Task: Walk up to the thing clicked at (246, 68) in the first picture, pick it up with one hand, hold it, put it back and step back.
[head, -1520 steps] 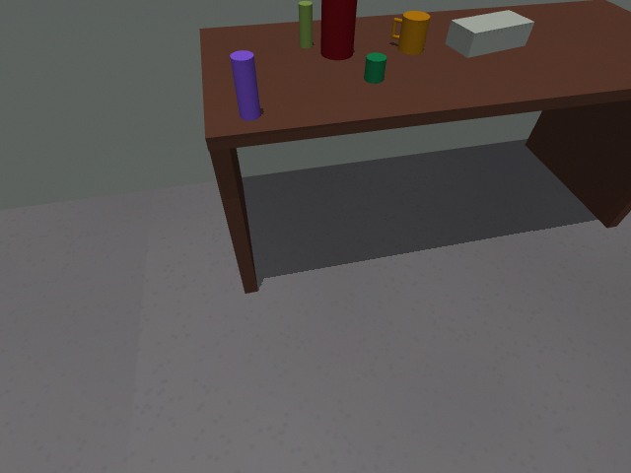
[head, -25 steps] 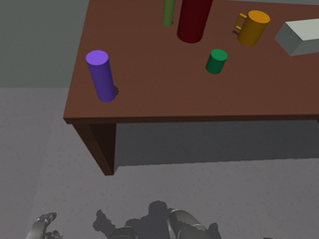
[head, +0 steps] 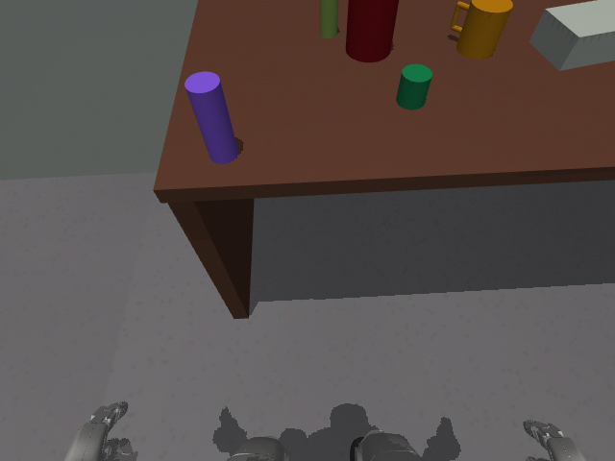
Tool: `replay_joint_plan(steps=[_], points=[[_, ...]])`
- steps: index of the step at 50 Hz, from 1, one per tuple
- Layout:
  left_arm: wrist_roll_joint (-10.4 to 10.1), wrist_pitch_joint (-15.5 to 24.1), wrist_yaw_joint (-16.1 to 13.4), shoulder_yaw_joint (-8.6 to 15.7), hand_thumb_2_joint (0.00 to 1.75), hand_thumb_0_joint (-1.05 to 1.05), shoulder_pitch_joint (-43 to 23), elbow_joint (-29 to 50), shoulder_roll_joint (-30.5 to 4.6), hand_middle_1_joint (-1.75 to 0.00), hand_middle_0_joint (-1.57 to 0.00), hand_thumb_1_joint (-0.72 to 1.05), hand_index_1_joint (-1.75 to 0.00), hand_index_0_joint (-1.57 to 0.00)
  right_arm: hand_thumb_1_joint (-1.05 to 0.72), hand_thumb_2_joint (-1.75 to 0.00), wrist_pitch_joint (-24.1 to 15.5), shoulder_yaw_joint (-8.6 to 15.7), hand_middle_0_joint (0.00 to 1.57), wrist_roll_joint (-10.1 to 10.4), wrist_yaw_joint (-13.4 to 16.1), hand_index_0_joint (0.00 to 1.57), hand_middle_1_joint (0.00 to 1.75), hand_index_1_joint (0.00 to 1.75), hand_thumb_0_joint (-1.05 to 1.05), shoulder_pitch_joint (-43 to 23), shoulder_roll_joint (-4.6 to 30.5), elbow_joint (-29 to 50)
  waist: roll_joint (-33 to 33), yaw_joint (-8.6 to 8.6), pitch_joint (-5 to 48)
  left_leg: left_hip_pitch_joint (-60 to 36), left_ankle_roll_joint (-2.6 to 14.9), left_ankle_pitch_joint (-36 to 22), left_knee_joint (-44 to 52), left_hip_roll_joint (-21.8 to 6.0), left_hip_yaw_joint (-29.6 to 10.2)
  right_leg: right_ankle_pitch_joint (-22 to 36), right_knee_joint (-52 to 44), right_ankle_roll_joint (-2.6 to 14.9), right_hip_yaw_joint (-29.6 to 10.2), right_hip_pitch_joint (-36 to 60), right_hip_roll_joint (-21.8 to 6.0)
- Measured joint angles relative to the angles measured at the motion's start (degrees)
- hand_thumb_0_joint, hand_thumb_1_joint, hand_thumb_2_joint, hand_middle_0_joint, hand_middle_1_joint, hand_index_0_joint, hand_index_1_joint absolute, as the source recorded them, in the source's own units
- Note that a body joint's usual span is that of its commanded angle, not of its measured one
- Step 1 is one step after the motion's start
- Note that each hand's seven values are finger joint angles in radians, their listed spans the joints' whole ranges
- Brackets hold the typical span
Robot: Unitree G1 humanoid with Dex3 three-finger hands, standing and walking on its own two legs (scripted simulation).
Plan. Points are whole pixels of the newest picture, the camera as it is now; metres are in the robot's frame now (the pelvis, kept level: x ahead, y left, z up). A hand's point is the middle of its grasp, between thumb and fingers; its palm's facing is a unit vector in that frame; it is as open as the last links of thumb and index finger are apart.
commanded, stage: step back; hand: left
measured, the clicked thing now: (214, 121) +0.62 +0.17 +0.04
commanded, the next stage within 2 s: none
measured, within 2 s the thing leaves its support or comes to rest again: neither
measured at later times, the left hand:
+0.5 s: hand out of the picture -0.07 +0.25 -0.16, palm faces -0.06 -0.91 -0.41, open 7.4 cm
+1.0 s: hand out of the picture -0.19 +0.24 -0.14, palm faces +0.03 -0.93 -0.36, open 7.4 cm
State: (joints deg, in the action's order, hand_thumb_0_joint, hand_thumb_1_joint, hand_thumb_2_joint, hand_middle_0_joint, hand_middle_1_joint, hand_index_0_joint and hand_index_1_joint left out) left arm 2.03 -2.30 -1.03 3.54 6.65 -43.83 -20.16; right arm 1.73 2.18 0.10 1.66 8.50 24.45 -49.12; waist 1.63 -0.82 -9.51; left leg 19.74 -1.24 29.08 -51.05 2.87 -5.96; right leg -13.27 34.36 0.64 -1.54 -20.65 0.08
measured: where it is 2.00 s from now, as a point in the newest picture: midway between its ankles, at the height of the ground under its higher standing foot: outside the picture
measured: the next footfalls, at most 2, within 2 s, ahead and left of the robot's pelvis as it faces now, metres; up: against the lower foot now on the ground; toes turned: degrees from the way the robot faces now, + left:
left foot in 0.06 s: +0.01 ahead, +0.13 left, +0.00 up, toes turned -2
right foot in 0.46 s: -0.14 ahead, -0.15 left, +0.00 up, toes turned -1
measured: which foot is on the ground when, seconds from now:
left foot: up 0.00-0.04, down 0.06-0.50, up 0.52-0.82, down 0.84-1.00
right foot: down 0.00-0.08, up 0.10-0.44, down 0.46-0.88, up 0.90-1.00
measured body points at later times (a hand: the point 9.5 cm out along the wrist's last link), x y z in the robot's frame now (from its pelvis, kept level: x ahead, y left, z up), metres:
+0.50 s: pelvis -0.16 -0.02 -0.01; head -0.10 -0.03 +0.43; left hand -0.07 +0.30 -0.13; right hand -0.03 -0.35 -0.12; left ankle -0.03 +0.12 -0.73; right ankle -0.18 -0.15 -0.73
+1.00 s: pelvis -0.32 -0.03 +0.00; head -0.27 -0.01 +0.45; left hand -0.19 +0.28 -0.12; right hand -0.24 -0.34 -0.11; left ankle -0.29 +0.09 -0.73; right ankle -0.29 -0.16 -0.66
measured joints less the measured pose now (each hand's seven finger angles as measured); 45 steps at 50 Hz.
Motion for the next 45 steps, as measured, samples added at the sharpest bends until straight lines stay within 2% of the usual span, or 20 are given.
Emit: replay_joint_plan(steps=[2, 3, 5, 8, 10, 13, 16, 20, 23, 24, 25, 26, 28, 30, 33, 36, 40, 42, 44, 45], points=[[-0.3, -0.3, 0.1, -0.1, 0.9, 0.01, -0.7, 1.0, -0.6, -0.3, -0.2, 0.9, -0.3, -0.2, -0.9, -0.9, -0.3, 0.1, 0.2, -0.4, -0.1, 0.21, 0.3, 0.3, 0.01, 0.4, -0.2, -0.1, -0.4, 0.33, -0.6, -3.0, 0.37, -3.3, 9.1, -1.3, 1.9, -0.3, 2.3, -0.54, 1.0, -1.7, -0.5], [-0.6, -0.6, 0.2, -0.1, 0.9, 0.01, -1.1, 1.2, -1.1, -0.3, -0.2, 0.9, -0.3, -0.2, -0.9, -0.9, -0.6, 0.3, 0.2, -0.7, -0.2, 0.21, 0.3, 0.3, 0.01, 0.5, -0.6, -0.3, -1.4, 0.43, -1.1, -4.4, 0.91, -7.5, 13.1, -1.1, 2.7, -0.7, 4.0, -0.93, 1.1, -2.6, -1.1], [-1.0, -1.4, 0.2, 0.4, 0.9, 0.01, -1.5, 0.6, -2.5, -0.3, -0.2, 0.9, -0.3, -0.2, -0.9, -0.9, -0.7, 0.1, 0.2, -1.6, -0.6, 0.21, 0.3, 0.3, 0.01, 0.2, -2.7, -0.9, -5.5, -0.61, -2.4, -5.3, 1.89, -9.5, 14.2, 0.9, 4.9, -1.7, 7.0, -0.59, -2.0, -3.7, -2.2], [-0.9, -2.6, -0.1, 0.7, 0.9, 0.01, -0.5, -1.6, -2.2, -0.3, -0.2, 0.9, -0.3, -0.2, -0.9, -0.9, -0.7, -0.6, 0.2, -2.1, -1.6, 0.21, 0.3, 0.3, 0.01, 1.3, -3.6, -0.6, -4.3, 0.88, -0.9, -3.8, 2.59, -10.5, 14.0, -1.2, 3.2, -14.8, 20.5, -0.09, -5.4, -6.1, 3.9], [-1.2, -2.7, 0.1, 0.9, 0.9, 0.01, 0.8, -2.2, -2.4, -0.3, -0.2, 0.9, -0.3, -0.2, -0.9, -0.9, -0.6, -0.9, 0.21, -2.4, -1.6, 0.21, 0.3, 0.3, 0.01, 1.6, -4.1, -0.7, -4.0, 0.79, 0.2, -3.6, 2.43, -12.5, 16.4, -2.6, 2.9, -16.0, 29.0, 0.09, -6.9, -7.0, 6.7], [-1.3, -2.2, 0.5, 1.5, 0.9, 0.01, 2.9, -2.5, -3.1, -0.3, -0.2, 0.9, -0.3, -0.2, -0.9, -0.9, -0.8, -0.8, 0.21, -2.2, -1.3, 0.21, 0.3, 0.3, 0.01, 1.0, -4.4, -0.1, -4.5, -0.21, 0.9, -2.8, 1.95, -15.3, 19.1, -3.9, 3.9, -14.6, 34.4, -0.64, -8.5, -6.2, 7.5], [-1.1, -2.1, 0.5, 1.9, 0.9, 0.01, 4.1, -3.0, -3.6, -0.3, -0.2, 0.9, -0.3, -0.2, -0.9, -0.9, -1.2, -0.4, 0.21, -1.9, -1.0, 0.21, 0.3, 0.3, 0.01, -0.2, -4.1, 1.4, -4.6, -0.54, 0.2, -1.2, 1.78, -17.0, 19.3, -4.5, 4.5, -14.8, 31.8, -2.17, -8.7, -3.0, 6.2], [-0.9, -1.9, 0.5, 1.7, 0.9, 0.01, 5.2, -3.8, -3.7, -0.3, -0.2, 0.9, -0.3, -0.2, -0.9, -0.9, -1.1, -0.1, 0.21, -1.8, -0.8, 0.21, 0.3, 0.3, 0.01, -2.3, -3.2, 3.5, -4.1, -0.91, -1.1, 1.6, 1.33, -18.1, 17.1, -5.8, 6.0, -15.7, 19.6, -3.06, -6.2, 2.2, 2.9], [-0.8, -1.3, 0.9, 1.4, 0.9, 0.01, 5.4, -4.7, -3.5, -0.3, -0.2, 0.9, -0.3, -0.2, -0.9, -0.9, -0.3, -0.1, 0.21, -1.7, -1.1, 0.21, 0.3, 0.3, 0.01, -3.4, -2.1, 4.5, -3.2, -0.9, -1.2, 4.5, 0.11, -18.4, 13.9, -6.6, 6.7, -11.7, 6.5, -2.09, -3.1, 7.0, 0.9], [-0.7, -1.1, 0.9, 1.4, 0.9, 0.01, 4.9, -5.4, -2.6, -0.3, -0.2, 0.9, -0.3, -0.2, -0.9, -0.9, 0.0, 0.1, 0.21, -1.5, -1.1, 0.21, 0.3, 0.3, 0.01, -3.9, -1.3, 4.2, -1.2, -0.56, -1.7, 5.2, -0.26, -18.4, 12.6, -7.7, 5.7, -10.4, 4.7, -1.36, -1.9, 7.8, 1.9], [-0.4, -1.0, 1.0, 1.2, 0.9, 0.01, 4.5, -6.0, -1.3, -0.3, -0.2, 0.9, -0.3, -0.2, -0.9, -0.9, 0.6, 0.5, 0.21, -1.2, -1.1, 0.21, 0.3, 0.3, 0.01, -4.0, -0.4, 3.8, 1.5, 0.27, -2.0, 5.9, 0.4, -18.5, 11.6, -8.5, 3.8, -9.6, 4.2, -0.73, -0.3, 8.3, 3.3], [-0.1, -0.9, 1.4, 0.9, 0.9, 0.01, 4.9, -5.9, -0.6, -0.3, -0.2, 0.9, -0.3, -0.2, -0.9, -0.9, 1.1, 0.8, 0.21, -1.0, -0.8, 0.21, 0.3, 0.3, 0.01, -3.6, -0.1, 3.2, 2.7, 0.85, -1.4, 6.9, 0.87, -14.3, 9.9, -7.4, 1.5, -9.2, 4.4, -0.31, 0.7, 7.9, 3.5], [0.3, -0.9, 1.8, 0.4, 0.9, 0.01, 6.1, -5.2, -0.2, -0.3, -0.2, 0.9, -0.3, -0.2, -0.9, -0.9, 1.9, 1.0, 0.2, -0.7, -0.3, 0.21, 0.3, 0.3, 0.01, -2.1, -0.6, 1.7, 1.2, -0.58, 0.8, 9.2, 0.81, -4.3, 0.9, -2.5, -0.3, -8.6, 5.4, 0.42, -0.6, 6.0, 1.6], [0.3, -1.0, 1.6, 0.2, 0.9, 0.01, 6.9, -5.0, 0.1, -0.3, -0.2, 0.9, -0.3, -0.2, -0.9, -0.9, 2.0, 0.8, 0.2, -0.4, -0.5, 0.21, 0.3, 0.3, 0.01, -0.6, -0.7, 0.7, -0.2, -1.54, 2.1, 10.2, 1.06, -2.3, -8.0, 1.4, -1.2, -6.6, 3.7, 0.57, -2.2, 5.3, 0.0], [0.4, -1.3, 1.3, 0.5, 0.9, 0.01, 6.2, -4.7, 0.4, -0.3, -0.2, 0.9, -0.3, -0.2, -0.9, -0.9, 1.1, 0.6, 0.2, -0.3, -0.3, 0.21, 0.3, 0.3, 0.01, 1.9, -0.3, 0.3, 0.1, -0.42, 3.2, 9.7, 0.81, -3.4, -14.5, 3.8, -2.5, -3.3, 0.5, 0.35, -1.3, 4.1, -1.1], [0.6, -0.9, 0.7, 0.8, 0.9, 0.01, 4.2, -2.8, -0.2, -0.3, -0.2, 0.9, -0.3, -0.2, -0.9, -0.9, 0.7, 0.3, 0.2, -0.5, -0.1, 0.21, 0.3, 0.3, 0.01, 3.8, -0.3, -0.4, 0.4, 0.2, 2.6, 5.9, -0.02, -2.3, -11.4, 3.0, -1.7, -1.3, -0.1, 0.47, 0.1, 2.0, -1.1], [0.4, -0.5, -0.2, 1.0, 0.9, 0.01, 0.5, 0.0, -1.1, -0.3, -0.2, 0.9, -0.3, -0.2, -0.9, -0.9, 0.5, -0.1, 0.2, -1.1, -0.2, 0.21, 0.3, 0.3, 0.01, 5.2, -1.2, -1.5, 0.0, 1.06, 0.5, -0.7, -0.06, -0.6, 1.9, 0.1, 1.8, 0.0, 1.6, 0.37, 2.9, -1.1, -1.8], [-0.1, -0.8, -0.2, 0.8, 0.9, 0.01, -1.0, 1.0, -1.8, -0.3, -0.2, 0.9, -0.3, -0.2, -0.9, -0.9, 0.1, -0.2, 0.2, -1.3, -0.5, 0.21, 0.3, 0.3, 0.01, 5.6, -1.7, -1.7, -0.8, 1.35, -0.3, -4.7, 0.57, -5.1, 11.7, -0.9, 3.7, 0.0, 4.1, 0.03, 4.0, -3.1, -2.4], [-0.5, -1.5, -0.2, 0.9, 0.9, 0.01, -2.4, 0.8, -2.8, -0.3, -0.2, 0.9, -0.3, -0.2, -0.9, -0.9, -0.1, -0.1, 0.2, -1.7, -0.6, 0.21, 0.3, 0.3, 0.01, 4.7, -3.6, -2.5, -4.9, 0.61, -2.1, -6.0, 1.89, -9.0, 14.6, 1.3, 5.8, 0.1, 6.5, -0.14, 2.1, -4.4, -4.6], [-0.8, -1.8, -0.2, 0.9, 0.9, 0.01, -2.4, 0.3, -2.8, -0.3, -0.2, 0.9, -0.3, -0.2, -0.9, -0.9, 0.0, -0.4, 0.2, -2.0, -0.9, 0.21, 0.3, 0.3, 0.01, 4.5, -4.1, -2.4, -5.8, 0.16, -2.1, -5.8, 2.24, -9.4, 14.4, 1.3, 6.5, -3.4, 8.1, 0.02, 0.6, -5.2, -3.8]])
